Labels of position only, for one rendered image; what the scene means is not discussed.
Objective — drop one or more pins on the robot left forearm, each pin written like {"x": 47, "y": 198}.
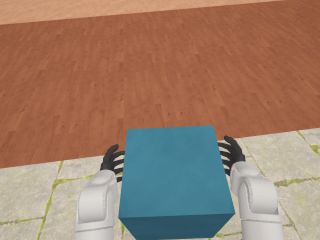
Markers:
{"x": 95, "y": 208}

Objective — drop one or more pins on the robot right forearm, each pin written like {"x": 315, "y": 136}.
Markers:
{"x": 258, "y": 200}

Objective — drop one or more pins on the carton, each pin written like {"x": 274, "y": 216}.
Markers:
{"x": 174, "y": 184}

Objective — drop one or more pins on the robot right hand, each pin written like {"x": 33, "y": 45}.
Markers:
{"x": 235, "y": 154}

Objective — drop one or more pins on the robot left hand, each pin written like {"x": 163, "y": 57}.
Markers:
{"x": 109, "y": 163}

